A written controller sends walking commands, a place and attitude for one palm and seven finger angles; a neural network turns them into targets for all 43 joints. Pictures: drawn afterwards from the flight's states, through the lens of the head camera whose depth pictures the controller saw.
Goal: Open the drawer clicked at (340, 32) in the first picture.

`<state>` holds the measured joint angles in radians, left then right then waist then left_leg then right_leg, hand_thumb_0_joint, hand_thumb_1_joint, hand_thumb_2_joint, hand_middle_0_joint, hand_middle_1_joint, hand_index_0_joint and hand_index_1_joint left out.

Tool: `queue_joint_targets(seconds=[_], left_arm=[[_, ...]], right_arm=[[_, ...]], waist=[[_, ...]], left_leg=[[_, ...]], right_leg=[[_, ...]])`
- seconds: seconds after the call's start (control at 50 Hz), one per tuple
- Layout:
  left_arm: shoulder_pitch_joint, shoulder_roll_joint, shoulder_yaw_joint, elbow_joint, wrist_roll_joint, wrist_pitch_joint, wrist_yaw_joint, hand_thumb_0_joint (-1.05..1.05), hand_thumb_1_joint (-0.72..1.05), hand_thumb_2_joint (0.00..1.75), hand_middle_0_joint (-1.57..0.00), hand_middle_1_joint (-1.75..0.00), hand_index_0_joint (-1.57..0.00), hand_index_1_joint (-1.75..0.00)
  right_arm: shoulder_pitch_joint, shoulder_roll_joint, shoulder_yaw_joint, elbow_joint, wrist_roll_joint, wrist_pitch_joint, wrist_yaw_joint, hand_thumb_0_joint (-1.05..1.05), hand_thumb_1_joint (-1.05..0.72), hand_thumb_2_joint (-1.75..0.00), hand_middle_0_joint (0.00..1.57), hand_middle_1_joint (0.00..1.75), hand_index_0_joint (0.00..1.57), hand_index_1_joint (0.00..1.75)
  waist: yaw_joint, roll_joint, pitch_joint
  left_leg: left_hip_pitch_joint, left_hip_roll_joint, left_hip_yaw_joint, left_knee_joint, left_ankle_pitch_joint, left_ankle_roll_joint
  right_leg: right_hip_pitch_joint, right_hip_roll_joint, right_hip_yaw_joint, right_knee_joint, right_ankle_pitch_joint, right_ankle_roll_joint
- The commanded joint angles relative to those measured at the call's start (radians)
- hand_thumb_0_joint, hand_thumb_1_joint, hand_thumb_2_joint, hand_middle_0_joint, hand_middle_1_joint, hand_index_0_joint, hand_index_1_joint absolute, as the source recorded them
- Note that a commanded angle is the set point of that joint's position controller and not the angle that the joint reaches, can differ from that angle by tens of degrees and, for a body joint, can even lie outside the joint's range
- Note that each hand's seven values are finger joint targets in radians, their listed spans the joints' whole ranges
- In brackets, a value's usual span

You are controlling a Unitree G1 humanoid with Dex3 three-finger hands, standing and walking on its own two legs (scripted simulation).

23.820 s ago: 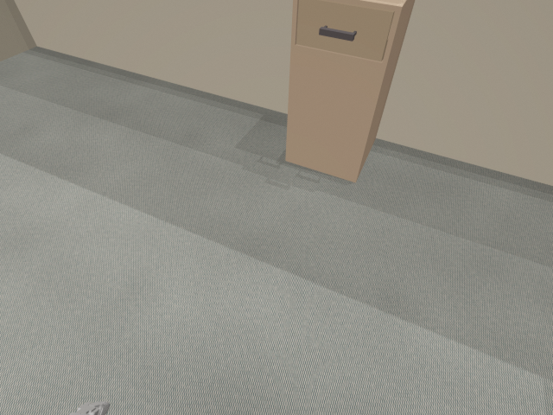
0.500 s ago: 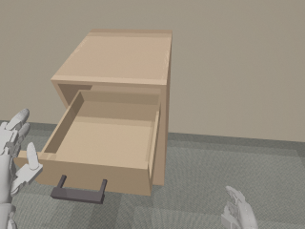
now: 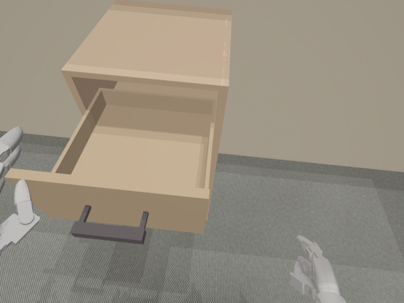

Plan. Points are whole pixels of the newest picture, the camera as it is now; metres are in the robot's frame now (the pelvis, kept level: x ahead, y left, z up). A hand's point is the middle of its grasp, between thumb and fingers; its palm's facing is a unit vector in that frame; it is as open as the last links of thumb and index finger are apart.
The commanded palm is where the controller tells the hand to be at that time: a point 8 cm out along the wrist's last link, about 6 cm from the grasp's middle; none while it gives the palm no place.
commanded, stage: step back with the hand held close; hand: left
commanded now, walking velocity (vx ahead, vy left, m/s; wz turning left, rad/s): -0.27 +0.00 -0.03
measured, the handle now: (112, 222) +0.26 +0.20 -0.01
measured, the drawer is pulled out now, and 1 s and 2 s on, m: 0.30 0.30 0.30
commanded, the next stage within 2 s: stop stepping back and stand still in 0.88 s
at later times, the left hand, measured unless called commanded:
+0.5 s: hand (30, 243) +0.16 +0.22 +0.17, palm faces +0.30 -0.83 -0.48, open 7.4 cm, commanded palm +0.09 +0.27 +0.18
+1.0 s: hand out of the picture +0.02 +0.16 +0.16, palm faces +0.27 -0.80 -0.53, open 7.4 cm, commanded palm -0.05 +0.22 +0.18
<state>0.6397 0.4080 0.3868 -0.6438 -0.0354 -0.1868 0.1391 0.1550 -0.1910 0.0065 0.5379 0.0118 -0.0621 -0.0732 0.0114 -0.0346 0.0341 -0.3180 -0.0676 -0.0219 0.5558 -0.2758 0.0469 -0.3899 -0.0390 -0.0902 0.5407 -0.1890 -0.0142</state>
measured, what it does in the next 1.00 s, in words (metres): walks backwards: right foot, then left foot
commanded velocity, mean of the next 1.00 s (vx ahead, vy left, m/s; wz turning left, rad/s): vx -0.35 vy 0.00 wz -0.02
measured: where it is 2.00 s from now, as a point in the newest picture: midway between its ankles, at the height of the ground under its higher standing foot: outside the picture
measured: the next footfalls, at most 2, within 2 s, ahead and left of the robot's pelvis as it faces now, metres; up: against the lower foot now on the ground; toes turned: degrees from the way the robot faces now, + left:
right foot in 0.56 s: -0.11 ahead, -0.14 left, +0.00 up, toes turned -4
left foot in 0.86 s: -0.13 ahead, +0.07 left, +0.00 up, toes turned +4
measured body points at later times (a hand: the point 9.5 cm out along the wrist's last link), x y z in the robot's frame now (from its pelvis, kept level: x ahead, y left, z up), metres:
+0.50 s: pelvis -0.05 -0.01 +0.01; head +0.01 +0.02 +0.45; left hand +0.14 +0.27 +0.20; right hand +0.13 -0.22 -0.07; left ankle +0.01 +0.09 -0.73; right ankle -0.11 -0.14 -0.71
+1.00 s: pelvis -0.18 -0.07 +0.00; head -0.12 -0.05 +0.45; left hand +0.00 +0.21 +0.19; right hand +0.03 -0.30 -0.07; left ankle -0.17 +0.07 -0.73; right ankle -0.16 -0.15 -0.72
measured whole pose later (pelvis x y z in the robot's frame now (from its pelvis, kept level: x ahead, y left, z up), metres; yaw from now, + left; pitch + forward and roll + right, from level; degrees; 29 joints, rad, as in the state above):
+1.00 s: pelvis -0.18 -0.07 +0.00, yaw +1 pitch +3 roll +2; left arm 0.67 0.45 0.40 -0.70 -0.04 -0.17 0.14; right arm 0.09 -0.17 -0.03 0.57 0.02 -0.09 -0.07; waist -0.01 -0.08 0.08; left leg -0.32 0.01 0.06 0.50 -0.24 -0.02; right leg -0.41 -0.02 -0.05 0.67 -0.36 0.00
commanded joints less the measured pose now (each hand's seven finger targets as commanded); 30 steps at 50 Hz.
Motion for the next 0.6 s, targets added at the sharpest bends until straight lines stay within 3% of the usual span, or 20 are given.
queue_joint_targets(seconds=[0.0,0.04,0.08,0.12,0.14,0.18,0.2,0.24,0.26,0.28,0.3,0.32,0.34,0.36,0.42,0.46,0.54,0.56,0.58], left_arm=[[-0.016,0.121,0.110,-0.199,-0.001,-0.069,0.022,0.00,0.90,0.90,-0.20,-0.30,-0.20,-0.30],[-0.032,0.121,0.105,-0.196,0.000,-0.071,0.025,0.00,0.90,0.90,-0.20,-0.30,-0.20,-0.30],[-0.042,0.122,0.098,-0.212,-0.002,-0.078,0.031,0.00,0.90,0.90,-0.20,-0.30,-0.20,-0.30],[-0.034,0.122,0.095,-0.219,-0.007,-0.082,0.040,0.00,0.90,0.90,-0.20,-0.30,-0.20,-0.30],[-0.031,0.130,0.102,-0.225,-0.008,-0.081,0.045,0.00,0.90,0.90,-0.20,-0.30,-0.20,-0.30],[-0.017,0.139,0.118,-0.246,-0.007,-0.084,0.051,0.00,0.90,0.90,-0.20,-0.30,-0.20,-0.30],[-0.017,0.138,0.117,-0.259,-0.005,-0.089,0.051,0.00,0.90,0.90,-0.20,-0.30,-0.20,-0.30],[-0.022,0.138,0.130,-0.267,0.018,-0.097,0.051,0.00,0.90,0.90,-0.20,-0.30,-0.20,-0.30],[-0.056,0.161,0.142,-0.284,0.029,-0.099,0.051,0.00,0.90,0.90,-0.20,-0.30,-0.20,-0.30],[-0.041,0.156,0.137,-0.295,0.021,-0.100,0.049,0.00,0.90,0.90,-0.20,-0.30,-0.20,-0.30],[-0.010,0.144,0.131,-0.277,0.015,-0.101,0.047,0.00,0.90,0.90,-0.20,-0.30,-0.20,-0.30],[0.030,0.127,0.125,-0.245,0.011,-0.099,0.044,0.00,0.90,0.90,-0.20,-0.30,-0.20,-0.30],[0.041,0.114,0.109,-0.233,0.008,-0.094,0.037,0.00,0.90,0.90,-0.20,-0.30,-0.20,-0.30],[0.045,0.104,0.095,-0.236,0.009,-0.091,0.033,0.00,0.90,0.90,-0.20,-0.30,-0.20,-0.30],[0.021,0.107,0.079,-0.239,-0.003,-0.083,0.012,0.00,0.90,0.90,-0.20,-0.30,-0.20,-0.30],[0.035,0.138,0.110,-0.240,-0.009,-0.079,0.006,0.00,0.90,0.90,-0.20,-0.30,-0.20,-0.30],[0.048,0.151,0.136,-0.248,-0.039,-0.091,-0.021,0.00,0.90,0.90,-0.20,-0.30,-0.20,-0.30],[0.068,0.174,0.162,-0.257,-0.037,-0.096,-0.023,0.00,0.90,0.90,-0.20,-0.30,-0.20,-0.30],[0.067,0.176,0.162,-0.274,-0.041,-0.101,-0.026,0.00,0.90,0.90,-0.20,-0.30,-0.20,-0.30]], right_arm=[[-0.065,-0.145,-0.059,-0.155,-0.001,-0.062,-0.005,0.00,-0.90,-0.90,0.20,0.30,0.20,0.30],[-0.055,-0.145,-0.059,-0.155,0.001,-0.065,-0.001,0.00,-0.90,-0.90,0.20,0.30,0.20,0.30],[-0.041,-0.145,-0.060,-0.143,-0.001,-0.067,-0.002,0.00,-0.90,-0.90,0.20,0.30,0.20,0.30],[-0.037,-0.142,-0.060,-0.126,0.000,-0.066,-0.002,0.00,-0.90,-0.90,0.20,0.30,0.20,0.30],[-0.042,-0.139,-0.056,-0.124,-0.003,-0.064,-0.004,0.00,-0.90,-0.90,0.20,0.30,0.20,0.30],[-0.050,-0.134,-0.052,-0.123,-0.006,-0.062,-0.011,0.00,-0.90,-0.90,0.20,0.30,0.20,0.30],[-0.057,-0.141,-0.052,-0.131,-0.005,-0.064,-0.014,0.00,-0.90,-0.90,0.20,0.30,0.20,0.30],[-0.078,-0.149,-0.045,-0.155,-0.011,-0.076,-0.015,0.00,-0.90,-0.90,0.20,0.30,0.20,0.30],[-0.072,-0.135,-0.050,-0.146,-0.018,-0.084,-0.016,0.00,-0.90,-0.90,0.20,0.30,0.20,0.30],[-0.047,-0.121,-0.058,-0.137,-0.026,-0.096,-0.013,0.00,-0.90,-0.90,0.20,0.30,0.20,0.30],[-0.043,-0.122,-0.066,-0.126,-0.029,-0.107,-0.010,0.00,-0.90,-0.90,0.20,0.30,0.20,0.30],[-0.039,-0.120,-0.069,-0.108,-0.029,-0.114,-0.004,0.00,-0.90,-0.90,0.20,0.30,0.20,0.30],[-0.036,-0.120,-0.067,-0.096,-0.023,-0.118,0.005,0.00,-0.90,-0.90,0.20,0.30,0.20,0.30],[-0.042,-0.125,-0.067,-0.094,-0.025,-0.123,0.009,0.00,-0.90,-0.90,0.20,0.30,0.20,0.30],[-0.056,-0.137,-0.058,-0.071,-0.029,-0.126,0.023,0.00,-0.90,-0.90,0.20,0.30,0.20,0.30],[-0.070,-0.142,-0.059,-0.066,-0.030,-0.124,0.024,0.00,-0.90,-0.90,0.20,0.30,0.20,0.30],[-0.104,-0.147,-0.051,-0.088,-0.015,-0.116,0.033,0.00,-0.90,-0.90,0.20,0.30,0.20,0.30],[-0.107,-0.148,-0.054,-0.094,-0.012,-0.108,0.033,0.00,-0.90,-0.90,0.20,0.30,0.20,0.30],[-0.108,-0.139,-0.052,-0.109,-0.003,-0.093,0.034,0.00,-0.90,-0.90,0.20,0.30,0.20,0.30]], waist=[[-0.012,0.088,-0.129],[-0.018,0.041,-0.111],[-0.027,-0.015,-0.121],[-0.027,-0.036,-0.142],[-0.024,-0.033,-0.140],[-0.022,0.014,-0.142],[-0.021,0.094,-0.119],[-0.021,0.307,-0.087],[-0.024,0.322,-0.092],[-0.021,0.227,-0.131],[-0.009,0.170,-0.165],[0.000,0.163,-0.193],[0.000,0.172,-0.209],[-0.003,0.215,-0.218],[-0.004,0.222,-0.203],[0.003,0.227,-0.229],[0.022,0.205,-0.258],[0.024,0.197,-0.276],[0.022,0.115,-0.308]], left_leg=[[-0.242,0.189,-0.162,-0.164,-0.008,0.022],[-0.218,0.150,-0.137,-0.103,-0.101,0.017],[-0.120,0.096,-0.099,0.014,-0.148,-0.002],[-0.003,0.068,-0.058,0.129,-0.143,-0.015],[0.025,0.071,-0.057,0.124,-0.142,-0.016],[0.016,0.104,-0.089,0.008,-0.130,-0.012],[-0.034,0.147,-0.144,-0.081,-0.160,0.001],[-0.340,0.307,-0.339,-0.352,-0.216,0.059],[-0.312,0.350,-0.387,-0.359,-0.076,0.077],[-0.168,0.353,-0.360,-0.284,0.187,0.086],[-0.043,0.346,-0.319,-0.210,0.422,0.091],[0.066,0.335,-0.268,-0.159,0.591,0.085],[0.146,0.318,-0.241,-0.142,0.682,0.075],[0.197,0.313,-0.215,-0.130,0.764,0.063],[0.220,0.309,-0.210,-0.155,0.750,0.057],[0.254,0.305,-0.202,-0.151,0.753,0.059],[0.179,0.291,-0.163,-0.137,0.570,0.045],[0.169,0.270,-0.138,-0.108,0.542,0.033],[0.161,0.223,-0.077,-0.028,0.498,0.005]], right_leg=[[0.276,-0.066,0.132,0.021,0.059,-0.014],[0.203,-0.100,0.179,-0.062,-0.012,-0.030],[0.085,-0.164,0.236,-0.167,-0.096,-0.067],[-0.030,-0.229,0.242,-0.227,-0.183,-0.094],[-0.059,-0.234,0.228,-0.228,-0.198,-0.096],[-0.042,-0.183,0.169,-0.155,-0.170,-0.072],[-0.029,-0.129,0.143,-0.096,-0.195,-0.047],[0.207,0.025,0.072,0.223,-0.155,0.015],[0.168,0.034,0.092,0.352,-0.190,0.017],[0.070,0.029,0.116,0.387,-0.252,0.011],[0.016,0.026,0.123,0.355,-0.286,0.010],[-0.006,0.019,0.110,0.290,-0.273,0.012],[-0.009,0.026,0.090,0.239,-0.243,0.013],[-0.003,0.028,0.078,0.201,-0.223,0.012],[0.036,0.042,0.062,0.102,-0.196,0.015],[0.062,0.043,0.057,0.020,-0.164,0.015],[0.179,0.028,0.050,-0.124,-0.046,0.015],[0.212,0.018,0.048,-0.172,0.045,0.013],[0.245,-0.024,0.072,-0.214,0.240,0.006]])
